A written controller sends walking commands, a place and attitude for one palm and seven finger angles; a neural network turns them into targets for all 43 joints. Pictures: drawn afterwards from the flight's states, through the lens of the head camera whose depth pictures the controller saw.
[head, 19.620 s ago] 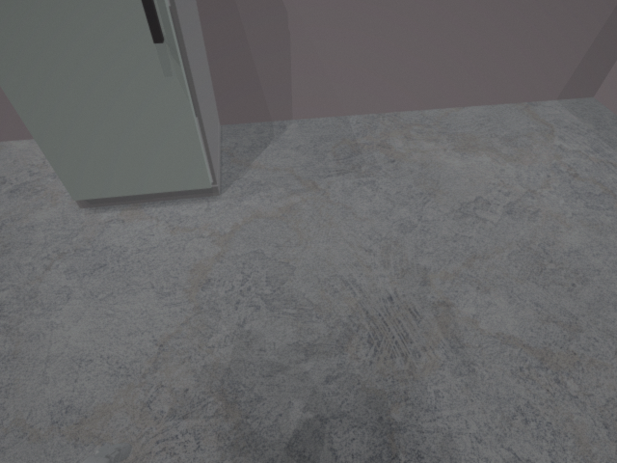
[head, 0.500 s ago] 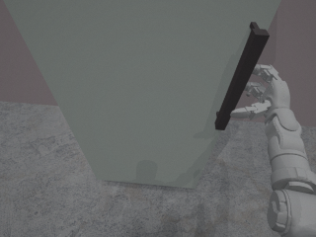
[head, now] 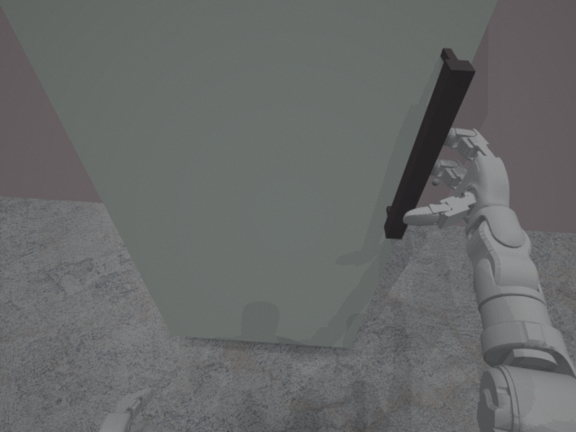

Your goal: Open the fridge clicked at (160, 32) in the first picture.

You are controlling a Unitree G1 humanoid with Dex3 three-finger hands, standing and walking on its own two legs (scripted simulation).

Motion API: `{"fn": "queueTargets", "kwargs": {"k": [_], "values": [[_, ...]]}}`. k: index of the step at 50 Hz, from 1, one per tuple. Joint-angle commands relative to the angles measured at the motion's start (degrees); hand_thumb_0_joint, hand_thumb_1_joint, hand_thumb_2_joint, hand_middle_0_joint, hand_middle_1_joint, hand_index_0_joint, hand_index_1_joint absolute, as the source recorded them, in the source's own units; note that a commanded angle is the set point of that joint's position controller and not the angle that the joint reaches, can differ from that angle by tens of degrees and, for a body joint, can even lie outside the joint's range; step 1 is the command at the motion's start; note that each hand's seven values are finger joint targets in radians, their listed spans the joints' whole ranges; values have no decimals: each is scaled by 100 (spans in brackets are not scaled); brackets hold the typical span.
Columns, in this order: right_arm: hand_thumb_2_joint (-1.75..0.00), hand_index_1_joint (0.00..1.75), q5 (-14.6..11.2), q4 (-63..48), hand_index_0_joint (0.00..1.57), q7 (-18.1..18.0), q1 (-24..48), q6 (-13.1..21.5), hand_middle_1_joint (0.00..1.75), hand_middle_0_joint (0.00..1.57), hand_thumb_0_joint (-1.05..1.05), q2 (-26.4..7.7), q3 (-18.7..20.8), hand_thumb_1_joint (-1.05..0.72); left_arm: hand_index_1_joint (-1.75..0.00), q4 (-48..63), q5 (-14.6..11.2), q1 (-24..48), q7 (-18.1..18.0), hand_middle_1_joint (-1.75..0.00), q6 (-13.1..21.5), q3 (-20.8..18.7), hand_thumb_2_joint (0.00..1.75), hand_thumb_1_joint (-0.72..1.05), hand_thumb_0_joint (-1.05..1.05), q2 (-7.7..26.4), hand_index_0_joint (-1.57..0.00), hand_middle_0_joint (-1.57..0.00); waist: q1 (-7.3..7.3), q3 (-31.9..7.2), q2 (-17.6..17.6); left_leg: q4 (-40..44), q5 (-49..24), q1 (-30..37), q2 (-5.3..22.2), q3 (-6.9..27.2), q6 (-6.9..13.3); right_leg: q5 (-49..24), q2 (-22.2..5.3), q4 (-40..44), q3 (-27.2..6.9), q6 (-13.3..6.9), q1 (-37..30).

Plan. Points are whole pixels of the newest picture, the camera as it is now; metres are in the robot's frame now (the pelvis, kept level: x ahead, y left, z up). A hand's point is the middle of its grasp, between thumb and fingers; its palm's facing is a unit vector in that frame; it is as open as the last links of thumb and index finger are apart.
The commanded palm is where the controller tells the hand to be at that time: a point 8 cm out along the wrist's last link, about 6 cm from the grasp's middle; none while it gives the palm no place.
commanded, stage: slide the fingers in behind the handle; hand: right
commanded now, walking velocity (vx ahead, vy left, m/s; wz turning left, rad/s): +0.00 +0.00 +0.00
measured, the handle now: (415, 157) +0.49 -0.14 +0.15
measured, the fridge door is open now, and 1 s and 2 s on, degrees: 0 0 0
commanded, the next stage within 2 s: move the hooked fingers beside the handle in 0.22 s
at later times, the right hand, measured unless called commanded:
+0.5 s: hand (422, 181) +0.43 -0.14 +0.16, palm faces -0.02 +1.00 +0.02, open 14.1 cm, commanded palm +0.40 -0.20 +0.15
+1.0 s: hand (443, 185) +0.42 -0.17 +0.16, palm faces -0.01 +1.00 +0.01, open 14.0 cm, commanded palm +0.40 -0.22 +0.15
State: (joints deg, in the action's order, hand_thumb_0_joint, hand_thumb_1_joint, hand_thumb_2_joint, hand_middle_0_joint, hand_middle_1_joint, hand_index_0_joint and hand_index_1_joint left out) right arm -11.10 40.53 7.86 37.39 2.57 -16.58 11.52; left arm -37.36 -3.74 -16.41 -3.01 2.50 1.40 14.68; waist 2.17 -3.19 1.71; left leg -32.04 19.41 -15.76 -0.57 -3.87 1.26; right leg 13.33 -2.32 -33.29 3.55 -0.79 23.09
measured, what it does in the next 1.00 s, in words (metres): stands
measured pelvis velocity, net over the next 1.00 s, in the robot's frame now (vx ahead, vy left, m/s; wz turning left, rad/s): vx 0.00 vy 0.00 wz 0.00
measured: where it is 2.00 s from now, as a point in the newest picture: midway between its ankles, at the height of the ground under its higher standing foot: outside the picture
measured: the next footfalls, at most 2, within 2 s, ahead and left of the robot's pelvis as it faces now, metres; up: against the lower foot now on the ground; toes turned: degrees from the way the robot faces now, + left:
none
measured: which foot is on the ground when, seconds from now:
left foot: down 0.00-1.00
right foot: down 0.00-1.00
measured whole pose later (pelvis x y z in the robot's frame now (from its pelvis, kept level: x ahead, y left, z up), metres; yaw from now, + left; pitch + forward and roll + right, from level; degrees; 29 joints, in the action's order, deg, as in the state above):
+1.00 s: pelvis +0.00 +0.00 +0.00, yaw +0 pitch +3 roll +1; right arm -11.8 39.4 9.7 36.0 2.1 -17.9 12.2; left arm -37.8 -3.9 -16.2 -3.8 1.7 1.2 15.2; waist 2.1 -2.8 1.5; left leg -31.2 19.4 -15.1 -0.6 -4.0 1.2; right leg 13.6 -2.2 -33.0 3.3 -0.8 22.7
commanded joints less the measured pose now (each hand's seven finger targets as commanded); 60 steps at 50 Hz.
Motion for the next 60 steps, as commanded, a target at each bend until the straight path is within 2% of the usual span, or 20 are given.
{"fn": "queueTargets", "kwargs": {"k": [1, 5, 8, 9, 15, 16, 19, 23, 24, 27, 30, 31, 34, 38, 45, 47, 49, 53, 54, 60], "values": [[-30, 120, -68, -1329, 30, 72, 2612, 380, 120, 30, 0, -1047, 226, 50, -30, 716, -25, 147, -46, -30, 195, -262, 90, 90, 0, 791, -20, -20, 60, -1559, -196, 517, -1955, -267, -103, 253, -63, -1021, 180, 211, -288, -207, -1542], [-30, 120, -58, -1337, 30, 79, 2421, 369, 120, 30, 0, -955, 177, 50, -30, 733, -26, 172, -34, -30, 196, -267, 90, 90, 0, 769, -20, -20, 3, -1561, -166, 512, -2017, -217, -96, 260, -56, -1080, 187, 207, -272, -212, -1546], [-30, 120, -40, -1468, 30, 56, 2818, 365, 120, 30, 0, -675, -106, 50, -30, 697, -39, 163, -29, -30, 203, -272, 90, 90, 0, 743, -20, -20, 112, -1510, 30, 526, -1747, -480, -130, 202, -36, -977, 169, 218, -341, -173, -1726], [-30, 120, -47, -1418, 30, 29, 2766, 371, 120, 30, 0, -591, -163, 50, -30, 688, -22, 128, -28, -30, 209, -290, 90, 90, 0, 755, -20, -20, 158, -1489, -194, 557, -1727, -457, -128, 195, -52, -975, 165, 186, -340, -202, -1702], [-30, 120, -5, -1439, 30, -56, 2760, 398, 120, 30, 0, -611, -112, 50, -30, 632, -5, 102, -2, -30, 248, -309, 90, 90, 0, 765, -20, -20, 86, -1703, -98, 506, -1801, -451, -129, 188, -34, -1100, 157, 207, -375, -182, -1821], [-30, 120, -15, -1510, 30, -61, 2863, 397, 120, 30, 0, -383, -313, 50, -30, 641, -10, 123, 7, -30, 264, -296, 90, 90, 0, 746, -20, -20, 134, -1697, -48, 499, -1797, -493, -132, 176, -33, -1106, 166, 201, -382, -177, -1862], [-30, 120, 7, -1269, 30, -149, 2601, 407, 120, 30, 0, -974, 219, 50, -30, 589, 36, 39, -1, -30, 232, -302, 90, 90, 0, 821, -20, -20, 21, -1639, -362, 520, -1789, -255, -125, 188, -34, -1068, 171, 227, -373, -196, -1605], [-30, 120, 58, -1352, 30, -165, 2729, 429, 120, 30, 0, -964, 242, 50, -30, 667, 22, 133, -10, -30, 208, -265, 90, 90, 0, 734, -20, -20, -21, -1560, -61, 506, -1872, -252, -114, 232, -35, -1042, 184, 256, -298, -187, -1572], [-30, 120, 63, -1263, 30, -190, 2584, 450, 120, 30, 0, -1179, 415, 50, -30, 661, 42, 68, -20, -30, 191, -273, 90, 90, 0, 775, -20, -20, -19, -1586, -363, 526, -1893, -112, -111, 231, -49, -1067, 179, 247, -305, -214, -1486], [-30, 120, 71, -1403, 30, -136, 2778, 481, 120, 30, 0, -1009, 233, 50, -30, 693, 12, 135, -31, -30, 182, -252, 90, 90, 0, 732, -20, -20, 20, -1573, -16, 513, -1869, -223, -119, 232, -34, -1039, 177, 276, -294, -184, -1593], [-30, 120, 23, -1498, 30, -84, 2424, 516, 120, 30, 0, -1175, 438, 50, -30, 713, 16, 103, -28, -30, 199, -295, 90, 90, 0, 765, -20, -20, -72, -1848, -157, 479, -2158, -45, -128, 242, -30, -1332, 159, 243, -288, -198, -1728], [-30, 120, -14, -1466, 30, -25, 2303, 469, 120, 30, 0, -1021, 313, 50, -30, 736, 9, 136, -26, -30, 193, -284, 90, 90, 0, 757, -20, -20, -58, -1787, -132, 490, -2236, -33, -124, 254, -41, -1337, 178, 242, -254, -200, -1699], [-30, 120, -44, -1293, 30, 60, 2205, 378, 120, 30, 0, -1226, 425, 50, -30, 704, -4, 95, -57, -30, 140, -288, 90, 90, 0, 809, -20, -20, -3, -1477, -465, 554, -2111, -31, -115, 247, -73, -1130, 175, 250, -237, -229, -1434], [-30, 120, -79, -1622, 30, 130, 2501, 340, 120, 30, 0, -1144, 326, 50, -30, 730, -26, 152, -81, -30, 145, -296, 90, 90, 0, 786, -20, -20, 20, -1624, -84, 568, -2045, -172, -117, 267, -55, -1139, 185, 252, -260, -217, -1668], [-30, 120, -118, -1500, 30, 192, 2475, 367, 120, 30, 0, -1358, 442, 50, -30, 681, -31, 161, -128, -30, 136, -281, 90, 90, 0, 821, -20, -20, 50, -1557, -147, 579, -1893, -233, -106, 266, -61, -1054, 171, 239, -302, -222, -1603], [-30, 120, -124, -1433, 30, 219, 2671, 360, 120, 30, 0, -1069, 186, 50, -30, 672, -41, 165, -120, -30, 154, -262, 90, 90, 0, 787, -20, -20, 110, -1476, -17, 580, -1749, -398, -123, 222, -43, -974, 177, 240, -344, -196, -1673], [-30, 120, -117, -1351, 30, 200, 2575, 381, 120, 30, 0, -1385, 427, 50, -30, 648, -13, 90, -131, -30, 141, -281, 90, 90, 0, 846, -20, -20, 86, -1613, -217, 577, -1782, -267, -116, 236, -54, -1033, 166, 212, -342, -218, -1628], [-30, 120, -114, -1334, 30, 243, 2462, 355, 120, 30, 0, -1387, 478, 50, -30, 695, -26, 122, -115, -30, 134, -269, 90, 90, 0, 826, -20, -20, 20, -1633, -42, 514, -1979, -245, -114, 224, -35, -1198, 168, 216, -339, -189, -1651], [-30, 120, -115, -1208, 30, 239, 2276, 352, 120, 30, 0, -1472, 534, 50, -30, 698, -12, 92, -118, -30, 109, -275, 90, 90, 0, 850, -20, -20, 23, -1555, -352, 537, -2003, -155, -106, 234, -59, -1180, 153, 203, -320, -223, -1521], [-30, 120, -119, -1238, 30, 326, 2343, 359, 120, 30, 0, -1662, 661, 50, -30, 757, -24, 128, -142, -30, 80, -256, 90, 90, 0, 852, -20, -20, -5, -1593, -82, 515, -2026, -130, -87, 280, -55, -1139, 170, 212, -288, -221, -1448]]}}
